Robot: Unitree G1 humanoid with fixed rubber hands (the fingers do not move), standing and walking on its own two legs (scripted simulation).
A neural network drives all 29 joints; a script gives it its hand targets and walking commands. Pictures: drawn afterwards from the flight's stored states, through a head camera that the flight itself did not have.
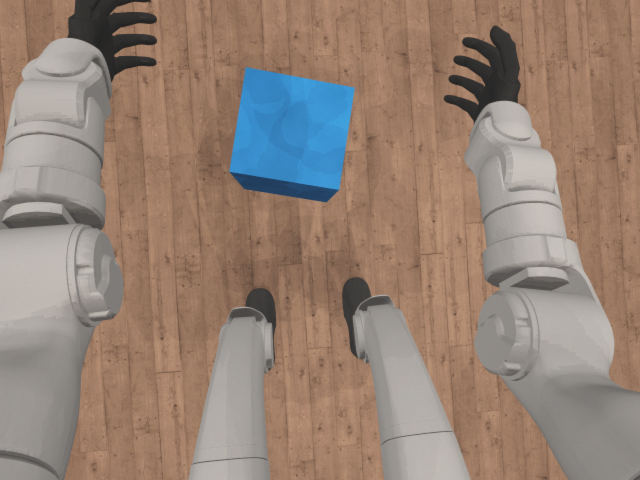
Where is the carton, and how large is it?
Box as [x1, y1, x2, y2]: [229, 67, 354, 201]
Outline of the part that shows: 246,67 229,171 240,184 247,189 321,201 328,200 338,190 354,88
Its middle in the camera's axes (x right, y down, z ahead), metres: -0.06 -0.21 +0.87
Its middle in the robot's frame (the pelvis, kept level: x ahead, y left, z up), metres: +0.56 +0.00 -0.54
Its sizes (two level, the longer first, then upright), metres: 0.210 0.200 0.250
